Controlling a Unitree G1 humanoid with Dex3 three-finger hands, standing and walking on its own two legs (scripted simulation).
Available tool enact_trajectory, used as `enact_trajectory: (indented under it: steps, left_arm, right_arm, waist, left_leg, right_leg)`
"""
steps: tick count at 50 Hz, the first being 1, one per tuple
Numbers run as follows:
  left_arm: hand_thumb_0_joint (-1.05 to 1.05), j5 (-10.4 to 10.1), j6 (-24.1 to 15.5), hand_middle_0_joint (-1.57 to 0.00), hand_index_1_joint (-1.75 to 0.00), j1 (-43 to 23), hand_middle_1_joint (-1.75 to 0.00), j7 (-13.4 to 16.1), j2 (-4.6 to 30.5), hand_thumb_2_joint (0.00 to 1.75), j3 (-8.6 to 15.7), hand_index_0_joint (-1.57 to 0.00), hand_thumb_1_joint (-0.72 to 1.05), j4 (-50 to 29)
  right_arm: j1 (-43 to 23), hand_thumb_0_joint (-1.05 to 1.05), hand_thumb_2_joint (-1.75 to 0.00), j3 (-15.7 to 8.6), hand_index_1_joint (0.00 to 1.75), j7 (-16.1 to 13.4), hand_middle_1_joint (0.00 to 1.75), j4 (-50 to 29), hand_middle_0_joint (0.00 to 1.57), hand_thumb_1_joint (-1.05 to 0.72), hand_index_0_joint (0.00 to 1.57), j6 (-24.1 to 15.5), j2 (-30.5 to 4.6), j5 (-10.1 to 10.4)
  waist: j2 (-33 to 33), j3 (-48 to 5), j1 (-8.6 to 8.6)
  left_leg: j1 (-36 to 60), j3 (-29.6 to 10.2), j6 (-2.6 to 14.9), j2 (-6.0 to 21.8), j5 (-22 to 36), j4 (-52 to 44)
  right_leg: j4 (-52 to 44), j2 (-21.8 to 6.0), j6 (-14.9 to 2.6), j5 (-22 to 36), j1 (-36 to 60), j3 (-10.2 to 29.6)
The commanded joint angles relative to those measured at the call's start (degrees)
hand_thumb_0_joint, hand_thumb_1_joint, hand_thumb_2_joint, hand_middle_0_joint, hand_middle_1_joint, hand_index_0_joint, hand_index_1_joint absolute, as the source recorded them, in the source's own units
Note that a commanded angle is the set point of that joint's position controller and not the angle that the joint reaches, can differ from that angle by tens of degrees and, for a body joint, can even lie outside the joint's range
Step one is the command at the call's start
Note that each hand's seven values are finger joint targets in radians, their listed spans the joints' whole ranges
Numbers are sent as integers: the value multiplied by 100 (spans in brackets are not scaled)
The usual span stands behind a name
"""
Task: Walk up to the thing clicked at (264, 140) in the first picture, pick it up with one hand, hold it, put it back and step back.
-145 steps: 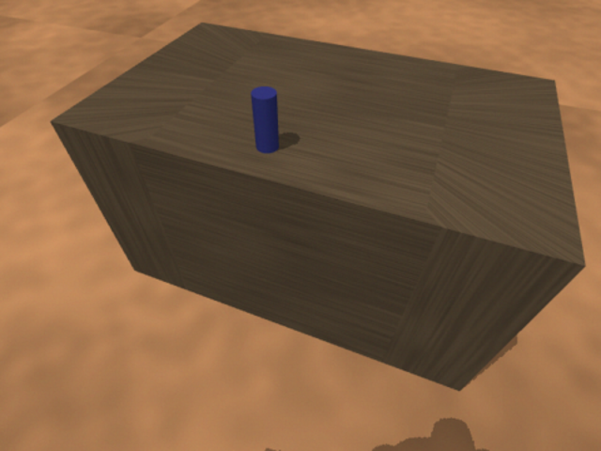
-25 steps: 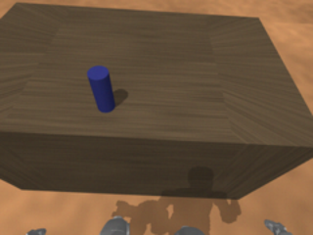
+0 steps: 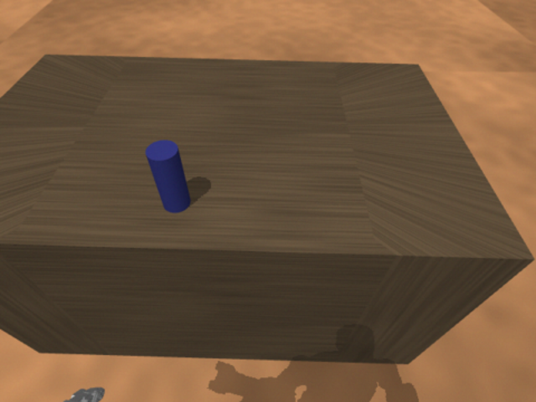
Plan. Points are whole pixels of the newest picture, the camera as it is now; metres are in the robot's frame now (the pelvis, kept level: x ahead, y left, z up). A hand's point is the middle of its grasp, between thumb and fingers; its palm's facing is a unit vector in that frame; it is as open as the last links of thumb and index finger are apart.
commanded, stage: walk up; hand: left
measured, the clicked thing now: (170, 178) +0.51 +0.21 +0.01
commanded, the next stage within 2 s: stand in 1.14 s
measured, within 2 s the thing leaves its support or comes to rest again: neither
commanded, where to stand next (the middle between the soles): +0.08 +0.00 m, yaw +1 degrees
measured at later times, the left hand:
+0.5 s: hand out of the picture +0.11 +0.27 -0.13, palm faces +0.03 -0.95 -0.31, open 7.4 cm
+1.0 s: hand out of the picture +0.09 +0.27 -0.14, palm faces +0.05 -0.95 -0.32, open 7.4 cm
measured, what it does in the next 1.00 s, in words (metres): stands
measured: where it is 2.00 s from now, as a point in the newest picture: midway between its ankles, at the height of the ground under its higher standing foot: outside the picture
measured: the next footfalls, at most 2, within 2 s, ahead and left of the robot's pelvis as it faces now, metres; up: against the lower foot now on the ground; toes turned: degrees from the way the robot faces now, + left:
none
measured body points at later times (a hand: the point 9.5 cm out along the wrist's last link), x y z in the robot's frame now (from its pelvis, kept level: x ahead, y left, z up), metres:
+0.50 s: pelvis +0.01 +0.01 +0.02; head +0.03 +0.02 +0.47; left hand +0.10 +0.32 -0.11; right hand +0.10 -0.29 -0.10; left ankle +0.04 +0.14 -0.72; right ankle +0.01 -0.11 -0.72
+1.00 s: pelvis +0.02 +0.02 +0.02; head +0.04 +0.02 +0.47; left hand +0.09 +0.32 -0.11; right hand +0.13 -0.28 -0.10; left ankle +0.04 +0.14 -0.72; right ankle +0.01 -0.11 -0.72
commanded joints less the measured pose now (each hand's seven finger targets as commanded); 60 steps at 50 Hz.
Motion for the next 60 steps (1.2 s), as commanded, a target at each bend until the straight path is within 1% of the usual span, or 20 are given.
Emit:
enact_trajectory:
  steps: [1,2,3,5,11,12,14,16,18,21,22,23,26,30,33,41,54,56,57,60]
  left_arm:
    - [0,4,-152,-20,-30,-570,-30,95,1272,90,330,-20,90,-235]
    - [0,-1,-156,-20,-30,-560,-30,96,1239,90,315,-20,90,-165]
    - [0,-10,-154,-20,-30,-581,-30,102,1248,90,320,-20,90,-105]
    - [0,-24,-152,-20,-30,-732,-30,100,1237,90,321,-20,90,-42]
    - [0,-56,-109,-20,-30,-812,-30,80,1112,90,305,-20,90,212]
    - [0,-52,-106,-20,-30,-826,-30,78,1106,90,307,-20,90,255]
    - [0,-65,-113,-20,-30,-774,-30,71,1056,90,288,-20,90,309]
    - [0,-85,-104,-20,-30,-737,-30,75,1055,90,290,-20,90,377]
    - [0,-78,-95,-20,-30,-767,-30,80,1072,90,288,-20,90,427]
    - [0,-68,-79,-20,-30,-771,-30,86,1057,90,269,-20,90,489]
    - [0,-75,-73,-20,-30,-729,-30,91,1039,90,267,-20,90,535]
    - [0,-68,-69,-20,-30,-765,-30,88,1033,90,255,-20,90,538]
    - [0,-63,-68,-20,-30,-743,-30,96,1017,90,251,-20,90,593]
    - [0,-57,-68,-20,-30,-737,-30,101,1035,90,248,-20,90,656]
    - [0,-47,-78,-20,-30,-720,-30,101,1019,90,244,-20,90,665]
    - [0,-18,-88,-20,-30,-653,-30,119,1028,90,262,-20,90,682]
    - [0,-8,-73,-20,-30,-616,-30,134,1024,90,311,-20,90,654]
    - [0,-16,-73,-20,-30,-548,-30,133,1023,90,314,-20,90,646]
    - [0,-12,-121,-20,-30,-469,-30,152,965,90,230,-20,90,694]
    - [0,-12,-162,-20,-30,-537,-30,175,1034,90,221,-20,90,694]
  right_arm:
    - [-297,0,-90,-296,30,-30,30,-193,20,-90,20,-166,-1201,-10]
    - [-385,0,-90,-282,30,-29,30,-143,20,-90,20,-171,-1206,-6]
    - [-422,0,-90,-266,30,-29,30,-101,20,-90,20,-167,-1169,0]
    - [-362,0,-90,-250,30,-41,30,19,20,-90,20,-167,-1165,5]
    - [-518,0,-90,-237,30,-54,30,223,20,-90,20,-165,-1204,-41]
    - [-524,0,-90,-243,30,-61,30,256,20,-90,20,-170,-1221,-35]
    - [-599,0,-90,-232,30,-77,30,293,20,-90,20,-199,-1236,-44]
    - [-648,0,-90,-217,30,-92,30,305,20,-90,20,-212,-1210,-28]
    - [-672,0,-90,-226,30,-100,30,322,20,-90,20,-205,-1213,-29]
    - [-726,0,-90,-249,30,-111,30,342,20,-90,20,-192,-1232,-29]
    - [-754,0,-90,-257,30,-112,30,341,20,-90,20,-186,-1207,-28]
    - [-765,0,-90,-263,30,-114,30,351,20,-90,20,-180,-1213,-32]
    - [-806,0,-90,-281,30,-116,30,379,20,-90,20,-168,-1199,-30]
    - [-886,0,-90,-271,30,-102,30,380,20,-90,20,-142,-1136,-37]
    - [-884,0,-90,-276,30,-100,30,411,20,-90,20,-145,-1145,-41]
    - [-975,0,-90,-291,30,-95,30,408,20,-90,20,-136,-1098,-39]
    - [-938,0,-90,-291,30,-109,30,422,20,-90,20,-102,-1075,-43]
    - [-1000,0,-90,-281,30,-104,30,393,20,-90,20,-103,-1065,-39]
    - [-1007,0,-90,-266,30,-94,30,428,20,-90,20,-72,-1100,-48]
    - [-943,0,-90,-241,30,-80,30,437,20,-90,20,-49,-1063,-37]
  waist:
    - [-342,-232,38]
    - [-305,-273,62]
    - [-301,-245,71]
    - [-333,-340,19]
    - [-41,-326,63]
    - [-15,-386,56]
    - [114,-607,95]
    - [179,-673,129]
    - [179,-716,107]
    - [166,-772,100]
    - [177,-747,102]
    - [173,-716,90]
    - [164,-784,77]
    - [150,-566,83]
    - [162,-740,64]
    - [70,-788,71]
    - [90,-622,61]
    - [131,-607,97]
    - [253,-670,126]
    - [123,-668,76]
  left_leg:
    - [215,-570,390,345,181,-936]
    - [258,-532,376,323,317,-951]
    - [310,-473,331,290,419,-985]
    - [414,-442,284,297,607,-1085]
    - [444,-607,272,418,470,-1514]
    - [440,-624,279,444,604,-1541]
    - [531,-629,290,488,985,-1559]
    - [575,-657,278,535,1335,-1610]
    - [585,-650,284,559,1541,-1615]
    - [656,-641,307,586,1630,-1647]
    - [698,-644,294,589,1733,-1650]
    - [658,-646,305,574,1620,-1666]
    - [760,-639,303,593,1713,-1680]
    - [623,-691,269,557,1414,-1813]
    - [708,-708,278,591,1508,-1836]
    - [838,-631,271,538,1712,-1777]
    - [633,-711,239,486,1679,-1840]
    - [710,-695,236,471,1701,-1823]
    - [791,-713,239,519,1714,-1833]
    - [857,-726,239,544,1818,-1831]
  right_leg:
    - [-1704,-648,-343,-264,-43,960]
    - [-1791,-666,-327,-66,41,953]
    - [-1894,-698,-317,-39,72,965]
    - [-2007,-731,-300,92,267,948]
    - [-2178,-604,-193,-24,443,685]
    - [-2167,-589,-191,96,561,641]
    - [-2056,-598,-177,723,812,560]
    - [-1970,-591,-149,1061,964,473]
    - [-1966,-597,-122,1288,1067,429]
    - [-1985,-618,-98,1396,1128,380]
    - [-1981,-599,-89,1383,1058,353]
    - [-2025,-607,-79,1339,1063,358]
    - [-2050,-627,-75,1392,1112,336]
    - [-2125,-630,-33,1196,1033,336]
    - [-2137,-647,-26,1298,1168,326]
    - [-2179,-682,-6,1449,1175,286]
    - [-2206,-676,-5,1395,1272,219]
    - [-2204,-675,1,1412,1206,216]
    - [-2283,-763,8,1419,1226,314]
    - [-2279,-782,4,1548,1245,325]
